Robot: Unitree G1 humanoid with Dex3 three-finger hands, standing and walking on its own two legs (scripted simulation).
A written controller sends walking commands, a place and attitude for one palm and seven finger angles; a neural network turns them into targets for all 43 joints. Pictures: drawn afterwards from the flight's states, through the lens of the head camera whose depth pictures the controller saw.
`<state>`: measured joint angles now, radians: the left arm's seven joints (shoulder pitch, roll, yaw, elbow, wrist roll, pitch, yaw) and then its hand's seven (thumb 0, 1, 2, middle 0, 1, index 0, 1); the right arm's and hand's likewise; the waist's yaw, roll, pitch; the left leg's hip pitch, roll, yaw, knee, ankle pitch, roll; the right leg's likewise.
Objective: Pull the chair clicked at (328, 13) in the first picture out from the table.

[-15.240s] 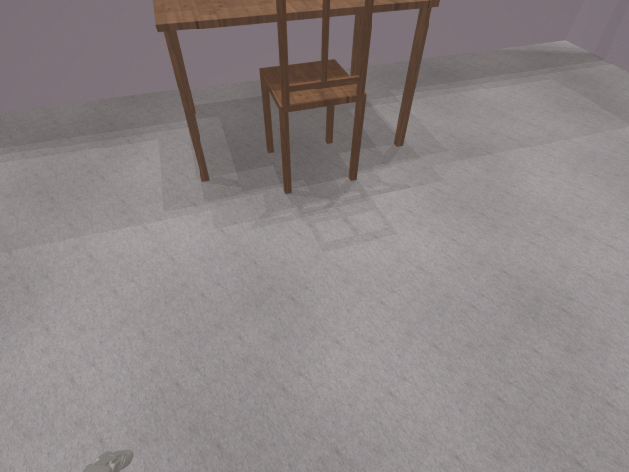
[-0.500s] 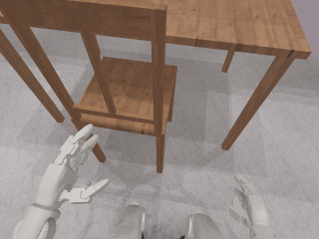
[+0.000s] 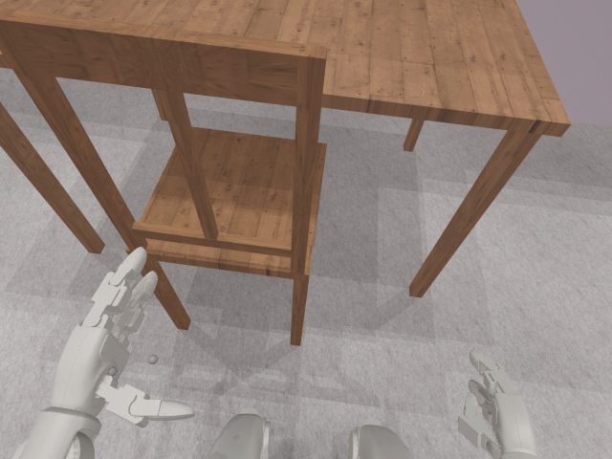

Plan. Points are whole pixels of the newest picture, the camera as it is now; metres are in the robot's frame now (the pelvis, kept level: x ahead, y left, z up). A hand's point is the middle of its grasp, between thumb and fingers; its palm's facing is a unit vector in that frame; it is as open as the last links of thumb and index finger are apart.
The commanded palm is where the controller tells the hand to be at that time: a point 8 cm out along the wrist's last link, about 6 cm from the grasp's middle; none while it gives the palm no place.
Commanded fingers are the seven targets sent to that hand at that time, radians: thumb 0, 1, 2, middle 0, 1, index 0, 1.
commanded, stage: raise the hand toward the chair's back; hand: left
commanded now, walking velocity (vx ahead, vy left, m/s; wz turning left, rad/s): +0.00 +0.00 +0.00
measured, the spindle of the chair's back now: (195, 177) +0.50 +0.20 +0.03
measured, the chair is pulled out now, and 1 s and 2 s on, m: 0.00 0.00 0.00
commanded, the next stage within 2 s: aim the fingers beside a spindle in 0.92 s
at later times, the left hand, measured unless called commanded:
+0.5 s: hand (144, 326) +0.26 +0.20 +0.05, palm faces -0.08 -0.99 -0.07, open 16.9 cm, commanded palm +0.23 +0.26 +0.06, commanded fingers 0.00 -0.50 0.30 -0.06 -0.08 -0.06 -0.08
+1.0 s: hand (149, 325) +0.25 +0.19 +0.07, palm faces -0.03 -1.00 -0.07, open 16.9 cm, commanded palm +0.23 +0.25 +0.06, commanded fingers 0.00 -0.50 0.30 -0.06 -0.08 -0.06 -0.08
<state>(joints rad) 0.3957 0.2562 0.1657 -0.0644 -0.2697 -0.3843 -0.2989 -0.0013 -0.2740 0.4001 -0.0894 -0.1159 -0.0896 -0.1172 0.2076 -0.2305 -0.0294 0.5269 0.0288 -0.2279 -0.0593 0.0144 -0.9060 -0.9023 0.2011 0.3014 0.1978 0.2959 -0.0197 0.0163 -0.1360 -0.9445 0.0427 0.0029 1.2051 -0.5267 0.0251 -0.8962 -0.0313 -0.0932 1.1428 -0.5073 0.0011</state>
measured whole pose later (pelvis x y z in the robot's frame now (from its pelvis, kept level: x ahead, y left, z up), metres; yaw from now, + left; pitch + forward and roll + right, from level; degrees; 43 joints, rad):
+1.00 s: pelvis +0.02 -0.01 +0.01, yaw +1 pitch +15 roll -2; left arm 0.29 0.27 0.24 0.09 -0.30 -0.42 -0.34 -0.01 -0.50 0.30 -0.07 -0.08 -0.07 -0.08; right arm 0.23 -0.24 0.00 0.56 0.03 -0.21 -0.05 0.01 -0.90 -0.90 0.20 0.30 0.20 0.30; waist -0.03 0.04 -0.14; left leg -0.87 0.04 -0.01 1.12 -0.51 0.00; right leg -0.83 -0.02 -0.11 1.07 -0.50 -0.02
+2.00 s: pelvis +0.01 -0.01 -0.01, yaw +0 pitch +20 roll -3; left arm -0.06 0.29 0.23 0.35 -0.23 -0.43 -0.30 -0.01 -0.50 0.30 -0.07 -0.08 -0.07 -0.08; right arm 0.22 -0.26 0.01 0.57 0.01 -0.15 -0.03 0.01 -0.90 -0.90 0.20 0.30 0.20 0.30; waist -0.05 0.03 -0.14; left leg -1.05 0.04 0.01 1.23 -0.54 0.02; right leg -1.01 -0.03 -0.09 1.18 -0.53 0.00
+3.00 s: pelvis +0.00 +0.00 -0.02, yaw -1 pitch +22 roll -3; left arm -0.18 0.29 0.25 0.50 -0.21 -0.44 -0.32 -0.01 -0.50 0.30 -0.07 -0.08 -0.07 -0.08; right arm 0.22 -0.26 0.01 0.58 0.01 -0.10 -0.03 0.01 -0.91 -0.90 0.20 0.30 0.20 0.30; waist -0.07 0.02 -0.15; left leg -1.13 0.05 0.01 1.29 -0.55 0.02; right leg -1.09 -0.03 -0.08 1.23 -0.53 0.00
